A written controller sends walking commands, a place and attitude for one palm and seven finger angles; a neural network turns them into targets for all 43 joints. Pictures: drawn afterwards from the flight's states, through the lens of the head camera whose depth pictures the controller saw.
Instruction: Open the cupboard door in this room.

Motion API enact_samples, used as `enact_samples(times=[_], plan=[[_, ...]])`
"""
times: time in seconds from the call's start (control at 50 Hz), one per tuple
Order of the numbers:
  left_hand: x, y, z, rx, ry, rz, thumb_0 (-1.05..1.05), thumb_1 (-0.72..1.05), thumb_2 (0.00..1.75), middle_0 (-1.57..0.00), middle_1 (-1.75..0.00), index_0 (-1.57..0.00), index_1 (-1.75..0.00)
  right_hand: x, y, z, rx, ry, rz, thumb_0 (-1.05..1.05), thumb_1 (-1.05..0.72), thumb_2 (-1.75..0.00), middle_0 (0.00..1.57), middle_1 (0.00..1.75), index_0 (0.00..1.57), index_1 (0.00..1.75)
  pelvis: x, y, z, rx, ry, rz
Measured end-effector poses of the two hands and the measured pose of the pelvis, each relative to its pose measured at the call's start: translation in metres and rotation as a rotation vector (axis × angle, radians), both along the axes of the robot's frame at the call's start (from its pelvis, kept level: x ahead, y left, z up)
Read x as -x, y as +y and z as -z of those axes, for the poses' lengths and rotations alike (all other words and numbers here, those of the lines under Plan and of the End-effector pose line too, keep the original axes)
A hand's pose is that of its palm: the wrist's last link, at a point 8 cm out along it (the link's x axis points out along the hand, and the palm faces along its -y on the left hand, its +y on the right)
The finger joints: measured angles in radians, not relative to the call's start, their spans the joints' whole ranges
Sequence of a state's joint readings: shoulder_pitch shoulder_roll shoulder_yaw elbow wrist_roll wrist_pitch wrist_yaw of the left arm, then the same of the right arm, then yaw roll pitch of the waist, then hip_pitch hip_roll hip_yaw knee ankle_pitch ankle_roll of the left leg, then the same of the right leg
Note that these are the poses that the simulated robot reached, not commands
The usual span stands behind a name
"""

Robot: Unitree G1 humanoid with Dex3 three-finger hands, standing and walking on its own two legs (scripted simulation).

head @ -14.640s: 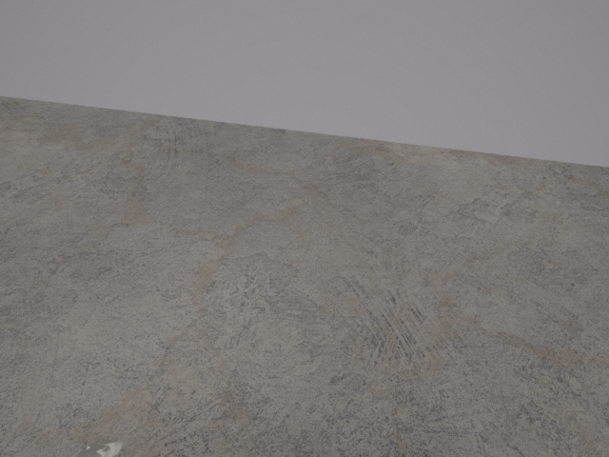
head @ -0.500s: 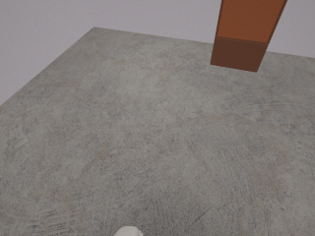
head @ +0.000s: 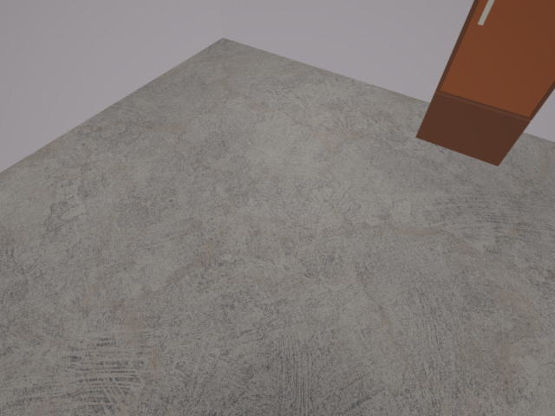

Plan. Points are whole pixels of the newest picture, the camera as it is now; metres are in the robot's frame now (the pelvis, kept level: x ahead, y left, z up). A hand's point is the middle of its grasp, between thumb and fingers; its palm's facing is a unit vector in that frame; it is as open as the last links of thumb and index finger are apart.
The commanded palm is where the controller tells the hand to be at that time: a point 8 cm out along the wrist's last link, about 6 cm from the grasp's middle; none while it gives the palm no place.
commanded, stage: turn or walk to find it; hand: left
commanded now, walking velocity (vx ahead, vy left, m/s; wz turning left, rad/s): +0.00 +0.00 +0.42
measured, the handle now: (490, 2) +1.64 -0.74 -0.02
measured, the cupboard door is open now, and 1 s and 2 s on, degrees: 0 0 0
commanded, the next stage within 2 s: stand and wait in 0.08 s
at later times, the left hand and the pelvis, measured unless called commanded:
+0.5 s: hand out of the picture -0.02 +0.18 -0.18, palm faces +0.09 -0.98 -0.19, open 7.3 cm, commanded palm none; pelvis +0.00 +0.00 +0.00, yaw +2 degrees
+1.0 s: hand out of the picture +0.00 +0.18 -0.18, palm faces -0.02 -0.98 -0.21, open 7.3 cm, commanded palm none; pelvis -0.02 -0.01 -0.01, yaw -5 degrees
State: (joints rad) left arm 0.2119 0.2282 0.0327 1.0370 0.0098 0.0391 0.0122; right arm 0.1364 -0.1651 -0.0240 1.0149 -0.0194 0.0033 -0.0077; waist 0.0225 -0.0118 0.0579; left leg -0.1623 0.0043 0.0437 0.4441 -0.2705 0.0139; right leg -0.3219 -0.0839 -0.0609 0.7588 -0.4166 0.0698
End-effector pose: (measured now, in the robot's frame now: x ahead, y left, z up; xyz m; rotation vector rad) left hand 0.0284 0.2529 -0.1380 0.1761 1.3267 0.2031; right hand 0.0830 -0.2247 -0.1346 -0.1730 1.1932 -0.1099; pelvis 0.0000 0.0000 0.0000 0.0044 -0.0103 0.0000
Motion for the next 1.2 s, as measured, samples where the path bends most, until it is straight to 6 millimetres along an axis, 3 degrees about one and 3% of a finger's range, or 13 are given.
enact_samples(times=[0.1, 0.16, 0.24, 0.38, 0.46, 0.7, 0.84, 0.96, 1.12, 1.2], plan=[[-0.006, -0.025, 0.000, -0.008, -0.031, 0.015, 0.00, 0.91, 0.90, -0.20, -0.30, -0.20, -0.30, 0.016, -0.014, 0.021, -0.035, 0.041, 0.042, 0.00, -0.92, -0.90, 0.20, 0.30, 0.21, 0.30, -0.002, -0.013, 0.008, -0.013, -0.008, -0.012], [-0.002, -0.036, -0.003, 0.007, -0.049, -0.003, 0.00, 0.91, 0.90, -0.20, -0.30, -0.20, -0.30, 0.027, -0.023, 0.023, -0.024, 0.095, 0.036, 0.00, -0.93, -0.90, 0.20, 0.30, 0.21, 0.29, -0.001, -0.015, 0.006, -0.012, -0.008, -0.034], [0.011, -0.036, -0.001, 0.013, -0.032, -0.029, 0.00, 0.92, 0.90, -0.20, -0.30, -0.21, -0.30, 0.038, -0.029, 0.019, 0.001, 0.138, 0.027, 0.01, -0.92, -0.90, 0.20, 0.30, 0.20, 0.29, 0.003, -0.013, 0.004, -0.008, -0.013, -0.049], [0.037, -0.021, 0.018, 0.052, 0.039, -0.070, 0.00, 0.92, 0.90, -0.20, -0.30, -0.21, -0.30, 0.053, -0.014, 0.014, 0.039, 0.149, 0.009, 0.01, -0.92, -0.90, 0.19, 0.30, 0.20, 0.29, 0.007, 0.000, 0.009, 0.004, -0.026, -0.051], [0.047, -0.019, 0.015, 0.058, 0.075, -0.066, 0.00, 0.91, 0.90, -0.20, -0.30, -0.20, -0.30, 0.058, 0.002, 0.009, 0.017, 0.157, 0.011, 0.01, -0.92, -0.90, 0.19, 0.30, 0.20, 0.29, 0.005, 0.003, 0.003, -0.003, -0.024, -0.041], [0.063, -0.029, 0.008, 0.075, 0.117, -0.047, 0.00, 0.91, 0.90, -0.20, -0.30, -0.20, -0.30, 0.076, 0.008, 0.008, -0.003, 0.172, 0.045, 0.01, -0.94, -0.90, 0.20, 0.30, 0.20, 0.29, 0.005, 0.006, -0.003, 0.001, -0.028, -0.027], [0.057, -0.034, 0.010, 0.085, 0.119, -0.027, 0.00, 0.91, 0.90, -0.20, -0.30, -0.20, -0.30, 0.094, 0.010, 0.012, -0.015, 0.198, 0.091, 0.01, -0.92, -0.90, 0.20, 0.30, 0.20, 0.29, 0.009, 0.004, -0.001, 0.002, -0.026, 0.011], [0.039, -0.028, 0.013, 0.061, 0.109, 0.022, 0.00, 0.91, 0.90, -0.20, -0.30, -0.20, -0.30, 0.105, 0.003, 0.020, -0.018, 0.189, 0.158, 0.01, -0.92, -0.90, 0.20, 0.30, 0.20, 0.29, 0.017, -0.001, 0.007, -0.008, -0.011, 0.063], [-0.003, -0.032, 0.006, -0.038, 0.012, 0.105, 0.00, 0.91, 0.90, -0.20, -0.30, -0.20, -0.30, 0.103, -0.036, 0.043, -0.037, 0.141, 0.217, 0.01, -0.91, -0.90, 0.20, 0.30, 0.20, 0.29, 0.022, -0.028, 0.021, -0.019, -0.010, 0.129], [-0.012, -0.043, -0.007, -0.045, -0.019, 0.121, 0.00, 0.91, 0.90, -0.20, -0.30, -0.20, -0.30, 0.087, -0.055, 0.032, -0.023, 0.109, 0.205, 0.01, -0.91, -0.90, 0.20, 0.30, 0.20, 0.29, 0.023, -0.034, 0.011, -0.026, 0.002, 0.150]])
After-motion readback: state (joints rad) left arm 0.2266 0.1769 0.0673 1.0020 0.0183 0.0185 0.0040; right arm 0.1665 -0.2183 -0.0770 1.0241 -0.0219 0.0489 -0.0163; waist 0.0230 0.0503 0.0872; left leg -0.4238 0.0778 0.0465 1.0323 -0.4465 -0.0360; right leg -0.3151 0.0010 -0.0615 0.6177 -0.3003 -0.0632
